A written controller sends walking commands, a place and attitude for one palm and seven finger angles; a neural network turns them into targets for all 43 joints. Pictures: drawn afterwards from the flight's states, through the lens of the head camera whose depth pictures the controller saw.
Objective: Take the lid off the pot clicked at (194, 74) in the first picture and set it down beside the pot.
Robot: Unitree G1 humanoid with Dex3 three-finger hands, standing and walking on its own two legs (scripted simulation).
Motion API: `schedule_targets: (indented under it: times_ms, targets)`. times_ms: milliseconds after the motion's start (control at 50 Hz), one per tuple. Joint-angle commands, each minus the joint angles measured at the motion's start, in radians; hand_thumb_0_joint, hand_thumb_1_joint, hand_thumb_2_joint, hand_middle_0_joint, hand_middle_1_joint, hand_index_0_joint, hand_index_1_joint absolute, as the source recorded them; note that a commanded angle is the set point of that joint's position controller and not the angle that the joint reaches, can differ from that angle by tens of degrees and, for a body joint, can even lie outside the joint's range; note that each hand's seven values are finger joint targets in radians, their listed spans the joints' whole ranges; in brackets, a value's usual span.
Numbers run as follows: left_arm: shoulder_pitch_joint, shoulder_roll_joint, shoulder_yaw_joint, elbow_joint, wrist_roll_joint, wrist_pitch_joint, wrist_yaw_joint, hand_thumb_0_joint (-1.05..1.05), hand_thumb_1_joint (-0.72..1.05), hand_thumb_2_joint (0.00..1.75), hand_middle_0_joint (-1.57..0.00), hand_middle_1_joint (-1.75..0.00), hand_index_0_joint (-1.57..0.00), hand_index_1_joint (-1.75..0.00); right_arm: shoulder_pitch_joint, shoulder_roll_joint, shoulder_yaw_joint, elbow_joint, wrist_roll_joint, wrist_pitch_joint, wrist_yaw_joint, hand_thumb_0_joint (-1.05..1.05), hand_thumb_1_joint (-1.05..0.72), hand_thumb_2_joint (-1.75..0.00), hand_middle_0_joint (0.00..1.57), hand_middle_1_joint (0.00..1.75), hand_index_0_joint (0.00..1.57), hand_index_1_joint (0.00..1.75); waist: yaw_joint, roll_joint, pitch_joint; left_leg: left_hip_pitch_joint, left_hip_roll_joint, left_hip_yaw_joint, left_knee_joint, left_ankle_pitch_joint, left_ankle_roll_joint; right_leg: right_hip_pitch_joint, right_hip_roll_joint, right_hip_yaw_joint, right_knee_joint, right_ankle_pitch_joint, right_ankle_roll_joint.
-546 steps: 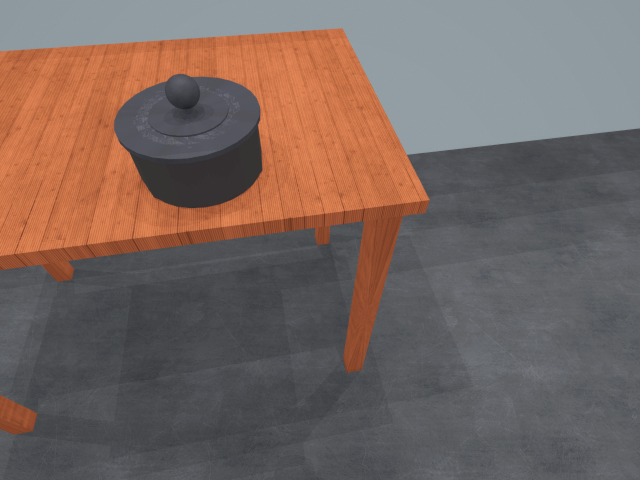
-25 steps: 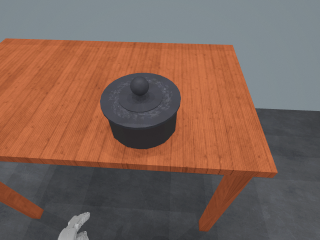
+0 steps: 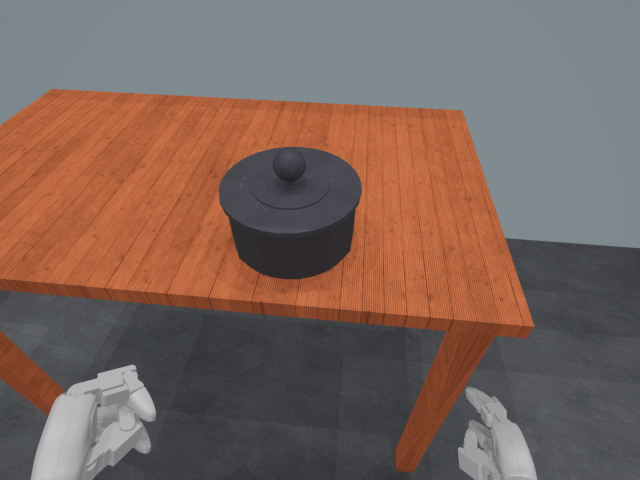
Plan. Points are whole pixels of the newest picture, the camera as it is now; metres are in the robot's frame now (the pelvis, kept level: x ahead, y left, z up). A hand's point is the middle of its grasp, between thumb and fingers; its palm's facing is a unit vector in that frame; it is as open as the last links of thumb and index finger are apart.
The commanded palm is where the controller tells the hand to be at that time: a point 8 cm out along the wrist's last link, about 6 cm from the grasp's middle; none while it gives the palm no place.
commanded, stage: raise the hand higher, near the body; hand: left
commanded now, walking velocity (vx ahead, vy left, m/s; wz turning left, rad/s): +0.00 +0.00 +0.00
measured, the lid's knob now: (289, 164) +0.48 +0.11 +0.17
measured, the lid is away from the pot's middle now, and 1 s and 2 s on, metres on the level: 0.00 0.00 0.00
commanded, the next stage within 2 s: reach forward and open the fingers in 0.86 s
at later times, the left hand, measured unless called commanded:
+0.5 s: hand (99, 379) +0.17 +0.24 +0.12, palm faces +0.32 -0.86 -0.40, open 3.1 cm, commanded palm +0.11 +0.28 +0.15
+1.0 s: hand (92, 307) +0.20 +0.24 +0.19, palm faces +0.38 -0.79 -0.49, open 3.1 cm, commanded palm +0.16 +0.28 +0.21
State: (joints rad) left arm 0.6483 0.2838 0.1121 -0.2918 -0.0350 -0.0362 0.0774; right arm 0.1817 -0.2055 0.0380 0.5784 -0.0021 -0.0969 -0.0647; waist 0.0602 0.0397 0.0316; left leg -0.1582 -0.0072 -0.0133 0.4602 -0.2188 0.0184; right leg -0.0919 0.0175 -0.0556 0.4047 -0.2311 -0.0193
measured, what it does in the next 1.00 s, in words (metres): stands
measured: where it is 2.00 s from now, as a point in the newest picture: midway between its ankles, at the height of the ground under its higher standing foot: outside the picture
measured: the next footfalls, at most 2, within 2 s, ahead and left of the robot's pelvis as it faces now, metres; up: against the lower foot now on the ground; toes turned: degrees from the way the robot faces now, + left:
none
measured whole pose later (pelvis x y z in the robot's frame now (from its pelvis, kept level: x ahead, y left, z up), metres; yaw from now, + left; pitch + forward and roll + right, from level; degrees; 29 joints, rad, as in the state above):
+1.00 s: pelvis +0.02 +0.01 +0.00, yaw -2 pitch -5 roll -1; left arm 0.51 0.37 0.30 -0.61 0.03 -0.09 0.11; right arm 0.17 -0.21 0.04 0.62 -0.01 -0.11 -0.04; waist 0.08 0.06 0.04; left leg -0.12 -0.02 0.03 0.46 -0.25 0.04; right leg -0.07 0.00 -0.02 0.41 -0.26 0.00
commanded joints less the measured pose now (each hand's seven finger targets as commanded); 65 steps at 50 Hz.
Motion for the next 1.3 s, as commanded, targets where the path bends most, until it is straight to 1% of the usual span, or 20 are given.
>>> schedule_targets:
  times_ms: [0, 60, 120, 160, 200, 260, 360, 480, 500, 600, 680, 940, 960, 980, 1000, 1040, 1100, 1140, 1180, 1280]
  targets:
    - [0.01, 0.165, 0.147, -0.262, -0.004, -0.078, 0.014, 0.0, 0.9, 0.9, -1.3, -1.5, -1.3, -1.5, -0.178, -0.11, -0.055, -0.168, 0.001, -0.081, -0.014, 0.0, -0.9, -0.9, 0.2, 0.3, 0.2, 0.3, 0.009, -0.012, -0.012, 0.051, 0.022, -0.003, -0.08, -0.004, 0.01, -0.104, -0.043, 0.03, -0.135, -0.065, -0.006]
    - [0.051, 0.208, 0.209, -0.336, 0.001, -0.089, 0.03, 0.0, 0.9, 0.9, -1.3, -1.5, -1.3, -1.5, -0.189, -0.103, -0.053, -0.161, 0.0, -0.101, -0.012, 0.0, -0.9, -0.9, 0.2, 0.3, 0.2, 0.3, 0.023, 0.021, -0.043, 0.058, 0.026, -0.01, -0.077, 0.019, 0.004, -0.08, -0.038, 0.035, -0.121, -0.042, -0.009]
    - [0.054, 0.119, 0.13, -0.292, 0.001, -0.09, 0.015, 0.0, 0.9, 0.9, -1.3, -1.5, -1.3, -1.5, -0.186, -0.1, -0.057, -0.15, 0.004, -0.107, -0.01, 0.0, -0.9, -0.9, 0.2, 0.3, 0.2, 0.3, 0.004, -0.047, 0.025, 0.05, 0.033, -0.008, -0.081, -0.002, 0.01, -0.122, -0.037, 0.025, -0.126, -0.061, -0.001]
    - [0.067, 0.122, 0.15, -0.248, 0.004, -0.091, 0.014, 0.0, 0.9, 0.9, -1.3, -1.5, -1.3, -1.5, -0.185, -0.102, -0.066, -0.136, 0.007, -0.112, -0.006, 0.0, -0.9, -0.9, 0.2, 0.3, 0.2, 0.3, 0.004, -0.064, 0.048, 0.045, 0.029, -0.003, -0.076, -0.022, 0.013, -0.143, -0.033, 0.028, -0.138, -0.082, 0.001]
    - [0.041, 0.159, 0.175, -0.32, 0.004, -0.11, 0.016, 0.0, 0.9, 0.9, -1.3, -1.5, -1.3, -1.5, -0.184, -0.108, -0.069, -0.143, 0.007, -0.12, -0.011, 0.0, -0.9, -0.9, 0.2, 0.3, 0.2, 0.3, 0.012, -0.055, 0.009, 0.063, 0.031, -0.003, -0.078, -0.012, 0.015, -0.123, -0.038, 0.031, -0.128, -0.072, 0.001]
    - [0.006, 0.222, 0.234, -0.413, 0.006, -0.121, 0.037, 0.0, 0.9, 0.9, -1.3, -1.5, -1.3, -1.5, -0.177, -0.11, -0.062, -0.141, 0.002, -0.136, -0.014, 0.0, -0.9, -0.9, 0.2, 0.3, 0.2, 0.3, 0.019, 0.037, -0.049, 0.087, 0.027, -0.007, -0.071, 0.02, 0.01, -0.093, -0.038, 0.046, -0.116, -0.031, -0.005]
    - [0.034, 0.149, 0.199, -0.361, -0.002, -0.109, 0.03, 0.0, 0.9, 0.9, -1.3, -1.5, -1.3, -1.5, -0.174, -0.103, -0.064, -0.128, 0.005, -0.124, -0.006, 0.0, -0.9, -0.9, 0.2, 0.3, 0.2, 0.3, 0.013, 0.009, 0.0, 0.081, 0.032, -0.008, -0.074, 0.07, 0.008, -0.1, -0.031, 0.031, -0.1, 0.026, -0.009]
    - [-0.043, 0.207, 0.239, -0.488, -0.005, -0.123, 0.037, 0.0, 0.9, 0.9, -1.3, -1.5, -1.3, -1.5, -0.166, -0.112, -0.059, -0.148, 0.003, -0.127, -0.003, 0.0, -0.9, -0.9, 0.2, 0.3, 0.2, 0.3, 0.02, 0.042, -0.051, 0.097, 0.039, -0.021, -0.076, 0.115, 0.003, -0.06, -0.035, 0.034, -0.078, 0.074, -0.012]
    - [-0.009, 0.197, 0.247, -0.448, -0.008, -0.12, 0.039, 0.0, 0.9, 0.9, -1.3, -1.5, -1.3, -1.5, -0.165, -0.106, -0.061, -0.135, 0.0, -0.122, -0.005, 0.0, -0.9, -0.9, 0.2, 0.3, 0.2, 0.3, 0.024, 0.013, -0.044, 0.098, 0.041, -0.021, -0.074, 0.14, 0.004, -0.057, -0.031, 0.029, -0.074, 0.095, -0.013]
    - [-0.038, 0.17, 0.229, -0.449, -0.01, -0.112, 0.03, 0.0, 0.9, 0.9, -1.3, -1.5, -1.3, -1.5, -0.165, -0.103, -0.056, -0.133, 0.001, -0.104, 0.005, 0.0, -0.9, -0.9, 0.2, 0.3, 0.2, 0.3, 0.018, 0.042, -0.026, 0.102, 0.046, -0.017, -0.072, 0.176, -0.002, -0.063, -0.032, 0.025, -0.064, 0.125, -0.013]
    - [-0.119, 0.212, 0.258, -0.525, -0.011, -0.122, 0.035, 0.0, 0.9, 0.9, -1.3, -1.5, -1.3, -1.5, -0.163, -0.114, -0.051, -0.144, 0.001, -0.104, 0.009, 0.0, -0.9, -0.9, 0.2, 0.3, 0.2, 0.3, 0.016, 0.048, -0.055, 0.11, 0.047, -0.029, -0.07, 0.174, -0.004, -0.055, -0.033, 0.032, -0.064, 0.122, -0.015]
    - [-0.205, 0.229, 0.308, -0.51, -0.025, -0.141, 0.04, 0.0, 0.9, 0.9, -1.3, -1.5, -1.3, -1.5, -0.167, -0.115, -0.053, -0.122, -0.001, -0.09, 0.009, 0.0, -0.9, -0.9, 0.2, 0.3, 0.2, 0.3, 0.021, 0.015, -0.069, 0.13, 0.053, -0.02, -0.07, 0.175, -0.004, -0.059, -0.037, 0.036, -0.069, 0.125, -0.015]
    - [-0.197, 0.417, 0.27, -0.521, 0.342, -0.019, 0.079, 0.0, 0.87, 0.92, -1.29, -1.46, -1.29, -1.46, -0.212, -0.177, -0.035, -0.16, -0.02, -0.01, 0.016, 0.0, -0.9, -0.9, 0.2, 0.3, 0.2, 0.3, 0.035, 0.096, -0.065, -0.002, 0.025, -0.002, -0.058, 0.214, -0.019, -0.066, -0.024, 0.075, -0.007, 0.181, -0.018]
    - [-0.318, 0.354, 0.234, -0.658, 0.349, 0.025, 0.096, 0.0, 0.84, 0.94, -1.29, -1.43, -1.29, -1.43, -0.228, -0.15, -0.031, -0.219, -0.02, 0.029, 0.029, 0.0, -0.9, -0.9, 0.2, 0.3, 0.2, 0.3, 0.032, 0.139, -0.079, -0.02, 0.029, 0.003, -0.055, 0.237, -0.033, -0.069, -0.044, 0.033, 0.012, 0.162, -0.025]
    - [-0.307, 0.353, 0.251, -0.603, 0.349, 0.045, 0.103, 0.0, 0.81, 0.96, -1.28, -1.39, -1.28, -1.39, -0.21, -0.145, -0.044, -0.2, -0.024, 0.041, 0.03, 0.0, -0.9, -0.9, 0.2, 0.3, 0.2, 0.3, 0.036, 0.128, -0.08, -0.015, 0.032, 0.008, -0.047, 0.249, -0.03, -0.078, -0.042, 0.022, 0.016, 0.156, -0.029]
    - [-0.217, 0.416, 0.281, -0.536, 0.487, 0.114, 0.112, 0.0, 0.75, 1.0, -1.27, -1.32, -1.27, -1.32, -0.213, -0.16, -0.052, -0.206, -0.023, 0.095, 0.042, 0.0, -0.9, -0.9, 0.2, 0.3, 0.2, 0.3, 0.06, 0.123, -0.113, -0.009, 0.029, 0.006, -0.043, 0.231, -0.027, -0.08, -0.028, 0.049, 0.016, 0.135, -0.038]
    - [-0.247, 0.471, 0.282, -0.505, 0.592, 0.183, 0.078, 0.0, 0.66, 1.07, -1.25, -1.22, -1.25, -1.22, -0.264, -0.172, -0.051, -0.237, -0.004, 0.173, 0.05, 0.0, -0.9, -0.9, 0.2, 0.3, 0.2, 0.3, 0.052, -0.004, -0.152, -0.021, 0.018, 0.015, -0.021, 0.213, -0.01, -0.07, -0.019, 0.071, 0.022, 0.146, -0.036]
    - [-0.32, 0.516, 0.269, -0.462, 0.646, 0.206, 0.045, 0.0, 0.6, 1.11, -1.23, -1.15, -1.23, -1.15, -0.289, -0.183, -0.051, -0.235, 0.008, 0.196, 0.051, 0.0, -0.9, -0.9, 0.2, 0.3, 0.2, 0.3, 0.043, -0.021, -0.157, -0.019, 0.013, 0.008, -0.021, 0.178, 0.002, -0.085, -0.024, 0.082, 0.008, 0.122, -0.026]
    - [-0.397, 0.577, 0.279, -0.45, 0.679, 0.219, 0.003, 0.0, 0.54, 1.15, -1.22, -1.07, -1.22, -1.07, -0.308, -0.188, -0.048, -0.234, 0.022, 0.203, 0.053, 0.0, -0.9, -0.9, 0.2, 0.3, 0.2, 0.3, 0.043, -0.016, -0.215, -0.008, 0.011, 0.001, -0.023, 0.178, 0.005, -0.065, -0.027, 0.077, 0.013, 0.123, -0.018]
    - [-0.534, 0.625, 0.232, -0.402, 0.693, 0.218, -0.117, 0.0, 0.37, 1.26, -1.17, -0.9, -1.17, -0.9, -0.317, -0.183, -0.044, -0.216, 0.041, 0.185, 0.044, 0.0, -0.9, -0.9, 0.2, 0.3, 0.2, 0.3, 0.041, 0.017, -0.253, 0.041, -0.002, -0.008, -0.029, 0.208, 0.014, -0.04, -0.034, 0.066, -0.003, 0.174, 0.0]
